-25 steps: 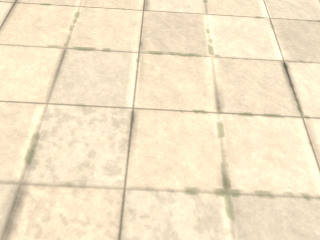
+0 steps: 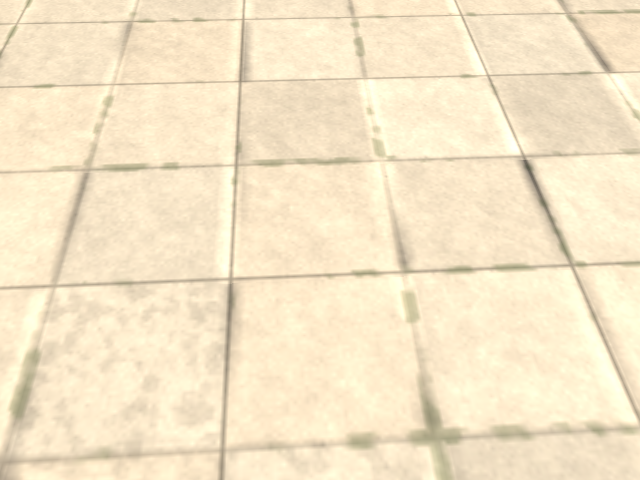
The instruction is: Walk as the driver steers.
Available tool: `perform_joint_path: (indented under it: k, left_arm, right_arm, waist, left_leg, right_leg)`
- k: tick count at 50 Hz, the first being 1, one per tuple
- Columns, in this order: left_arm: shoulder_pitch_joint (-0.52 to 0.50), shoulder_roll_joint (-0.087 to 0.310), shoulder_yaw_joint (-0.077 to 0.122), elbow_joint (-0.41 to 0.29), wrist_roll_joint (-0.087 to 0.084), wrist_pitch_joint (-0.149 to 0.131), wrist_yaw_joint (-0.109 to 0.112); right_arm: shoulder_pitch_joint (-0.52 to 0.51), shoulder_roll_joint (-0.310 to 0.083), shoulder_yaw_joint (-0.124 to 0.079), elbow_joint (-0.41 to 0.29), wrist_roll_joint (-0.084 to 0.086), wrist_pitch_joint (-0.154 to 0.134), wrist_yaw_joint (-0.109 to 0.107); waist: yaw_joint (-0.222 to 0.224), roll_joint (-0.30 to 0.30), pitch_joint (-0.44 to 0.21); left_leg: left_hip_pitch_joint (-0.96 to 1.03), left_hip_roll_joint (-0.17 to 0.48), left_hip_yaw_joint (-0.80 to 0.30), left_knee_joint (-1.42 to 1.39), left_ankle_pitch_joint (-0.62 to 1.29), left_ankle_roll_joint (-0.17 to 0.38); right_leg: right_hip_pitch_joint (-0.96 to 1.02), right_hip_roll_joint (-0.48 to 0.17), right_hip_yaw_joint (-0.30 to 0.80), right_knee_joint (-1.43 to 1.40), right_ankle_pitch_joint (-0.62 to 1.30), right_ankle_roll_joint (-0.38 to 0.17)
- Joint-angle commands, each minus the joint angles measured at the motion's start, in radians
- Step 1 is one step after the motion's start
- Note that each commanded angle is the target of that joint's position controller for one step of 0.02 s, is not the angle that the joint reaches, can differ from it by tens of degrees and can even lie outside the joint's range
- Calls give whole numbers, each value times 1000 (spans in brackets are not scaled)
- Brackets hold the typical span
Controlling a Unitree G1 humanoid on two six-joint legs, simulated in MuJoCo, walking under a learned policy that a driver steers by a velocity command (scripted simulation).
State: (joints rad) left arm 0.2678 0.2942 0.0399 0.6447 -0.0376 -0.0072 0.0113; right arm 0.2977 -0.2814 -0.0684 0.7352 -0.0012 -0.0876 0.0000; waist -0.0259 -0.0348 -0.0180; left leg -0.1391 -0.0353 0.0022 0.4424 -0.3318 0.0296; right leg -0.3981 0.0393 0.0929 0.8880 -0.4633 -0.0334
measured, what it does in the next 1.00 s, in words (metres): walks ahead: right foot, then left foot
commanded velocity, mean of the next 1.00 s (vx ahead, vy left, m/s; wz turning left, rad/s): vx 0.47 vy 0.00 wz -0.03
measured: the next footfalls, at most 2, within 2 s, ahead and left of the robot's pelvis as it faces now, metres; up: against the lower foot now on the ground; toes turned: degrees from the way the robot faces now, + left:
right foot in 0.28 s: +0.28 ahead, -0.19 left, +0.00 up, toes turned -12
left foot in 0.86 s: +0.63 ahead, -0.06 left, +0.00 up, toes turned -3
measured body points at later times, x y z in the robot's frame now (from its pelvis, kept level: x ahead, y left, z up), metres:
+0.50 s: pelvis +0.23 -0.12 +0.00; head +0.26 -0.14 +0.45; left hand +0.41 +0.12 -0.09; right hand +0.29 -0.42 -0.11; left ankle +0.31 +0.05 -0.65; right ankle +0.24 -0.18 -0.74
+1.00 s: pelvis +0.54 -0.13 +0.00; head +0.58 -0.13 +0.45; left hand +0.65 +0.14 -0.11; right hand +0.68 -0.40 -0.10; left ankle +0.59 -0.06 -0.74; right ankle +0.45 -0.27 -0.64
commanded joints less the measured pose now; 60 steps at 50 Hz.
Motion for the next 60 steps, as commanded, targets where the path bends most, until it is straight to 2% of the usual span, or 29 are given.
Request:
perform_joint_path:
  k: [1,3,7,10,12,14,15,16,17,18,19,21,23,26,31,36,38,40,42,43,44,45,46,47,48,49,52,56,60]
  left_arm:
    - [-143,83,23,-133,-4,-37,-19]
    - [-175,68,17,-145,4,-38,-40]
    - [-238,30,-6,-176,10,-42,-70]
    - [-256,61,3,-188,7,-39,-78]
    - [-191,110,30,-181,13,-32,-73]
    - [92,198,86,-110,9,-11,-51]
    - [207,278,107,-88,0,1,-29]
    - [170,337,100,-128,10,-14,-33]
    - [142,248,78,-132,17,-32,-43]
    - [106,200,63,-109,24,-43,-43]
    - [44,173,54,-106,27,-52,-44]
    - [-39,123,36,-107,51,-65,-45]
    - [-45,114,33,-78,49,-84,-43]
    - [-12,120,34,-27,46,-102,-39]
    - [14,135,35,21,48,-101,-20]
    - [79,149,44,84,38,-76,-11]
    - [89,158,48,96,35,-56,-4]
    - [75,184,53,91,36,-38,9]
    - [62,203,54,81,40,-20,25]
    - [36,198,47,64,41,-24,32]
    - [140,79,7,15,65,-53,15]
    - [115,91,-3,17,59,-92,-6]
    - [5,154,15,-18,11,-119,-24]
    - [-47,148,7,-42,4,-133,-29]
    - [-66,139,9,-44,27,-137,-25]
    - [-54,146,16,-42,45,-128,-22]
    - [0,113,8,-29,56,-96,-17]
    - [-151,58,-16,-63,56,-93,-14]
    - [-220,104,3,-80,29,-106,-23]
  right_arm:
    - [85,-130,-35,-20,2,-8,-13]
    - [47,-127,-28,-25,-3,0,-16]
    - [19,-179,-34,-9,8,4,-17]
    - [52,-223,-44,15,22,5,-9]
    - [51,-247,-50,22,28,10,-8]
    - [69,-226,-40,15,23,9,-12]
    - [96,-133,-11,-25,-14,2,-11]
    - [130,-80,17,-77,-10,-24,-5]
    - [23,-194,-11,-89,27,-41,3]
    - [-13,-193,-7,-94,51,-47,7]
    - [-15,-171,1,-82,37,-47,-2]
    - [25,-163,-3,-48,19,-22,-5]
    - [60,-134,3,-16,16,5,-4]
    - [-25,-112,7,-33,9,23,-9]
    - [-151,-79,16,-57,22,1,15]
    - [-267,-51,29,-115,25,-8,52]
    - [-292,-48,31,-142,22,-11,70]
    - [-259,-72,20,-155,18,-6,77]
    - [-80,-147,-18,-131,19,1,67]
    - [85,-202,-46,-107,23,5,53]
    - [176,-317,-75,-98,17,9,40]
    - [193,-250,-58,-105,24,7,35]
    - [161,-196,-41,-104,16,10,28]
    - [94,-175,-35,-117,18,13,24]
    - [26,-156,-28,-129,21,17,23]
    - [-19,-134,-19,-143,12,18,20]
    - [-69,-150,-22,-143,9,18,8]
    - [-34,-191,-36,-112,21,26,-11]
    - [35,-193,-40,-82,33,40,-16]
  waist:
    - [-57,121,118]
    - [-54,124,121]
    - [-62,129,121]
    - [-54,132,118]
    - [8,149,55]
    - [164,110,-102]
    - [175,-95,-183]
    - [102,-250,-379]
    - [154,-98,-311]
    - [125,-72,-157]
    - [78,10,-72]
    - [14,-34,-31]
    - [-3,-42,-31]
    - [19,-14,40]
    - [76,-1,82]
    - [125,21,127]
    - [122,17,116]
    - [85,-24,53]
    - [-19,-56,-76]
    - [-118,-20,-164]
    - [-65,216,-304]
    - [-88,198,-423]
    - [-113,131,-292]
    - [-80,56,-173]
    - [-33,-5,-77]
    - [6,12,-29]
    - [58,70,6]
    - [0,103,24]
    - [-30,136,-2]
  left_leg:
    - [321,373,-393,-245,-25,191]
    - [243,315,-232,-272,146,156]
    - [90,256,-23,-285,276,121]
    - [82,282,37,-264,393,103]
    - [119,287,98,-116,754,75]
    - [-36,238,162,275,880,19]
    - [-349,149,163,645,263,-38]
    - [-550,-17,-35,938,-264,-66]
    - [-641,38,-147,989,-177,-54]
    - [-666,86,-105,941,-89,-34]
    - [-617,138,-88,858,-12,-27]
    - [-485,194,-93,770,78,-25]
    - [-442,196,-75,739,113,-42]
    - [-531,197,-78,614,246,-63]
    - [-524,139,-59,310,514,-51]
    - [-603,107,-33,152,468,-14]
    - [-620,85,3,124,369,8]
    - [-529,24,71,126,247,43]
    - [-269,-46,99,118,192,98]
    - [24,1,1,58,277,153]
    - [480,285,-496,88,218,345]
    - [618,381,-845,-58,156,425]
    - [542,342,-687,-94,124,356]
    - [385,306,-561,-114,161,317]
    - [225,262,-476,-141,255,290]
    - [107,227,-414,-171,338,281]
    - [-95,177,-320,-218,459,287]
    - [-219,86,-212,-197,358,214]
    - [-131,126,-322,-124,185,168]
  right_leg:
    - [-574,-103,48,215,44,4]
    - [-513,-119,0,166,135,30]
    - [-304,-128,-91,-57,313,54]
    - [-172,-89,-154,-173,327,12]
    - [-36,-25,-196,-218,296,-39]
    - [387,47,-194,-253,323,-109]
    - [679,-132,128,-297,231,-192]
    - [794,-381,781,-553,-39,-370]
    - [728,-370,770,-643,-161,-320]
    - [583,-351,600,-642,-113,-277]
    - [423,-311,465,-631,38,-246]
    - [238,-241,288,-653,263,-220]
    - [179,-235,195,-694,383,-233]
    - [183,-220,79,-745,444,-214]
    - [253,-193,-76,-779,500,-135]
    - [454,-253,-128,-743,628,-124]
    - [540,-275,-142,-678,787,-121]
    - [581,-276,-169,-548,1152,-105]
    - [538,-257,-198,-271,1388,-80]
    - [354,-229,-220,-25,1224,-45]
    - [-120,-60,-204,389,451,32]
    - [-313,53,-12,550,-102,43]
    - [-410,-23,51,555,-29,24]
    - [-412,-71,35,466,48,13]
    - [-375,-101,13,359,85,20]
    - [-311,-125,8,297,114,34]
    - [-208,-133,-35,169,152,96]
    - [-89,-79,-70,-171,437,128]
    - [-23,-49,-16,-340,524,112]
